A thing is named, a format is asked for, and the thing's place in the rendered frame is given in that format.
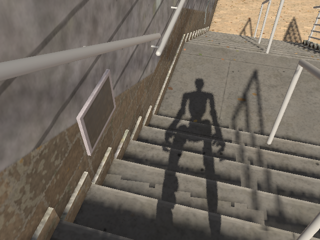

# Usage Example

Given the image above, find stairs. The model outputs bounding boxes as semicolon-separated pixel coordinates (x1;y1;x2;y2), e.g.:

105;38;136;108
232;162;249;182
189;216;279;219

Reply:
50;114;320;240
188;31;320;61

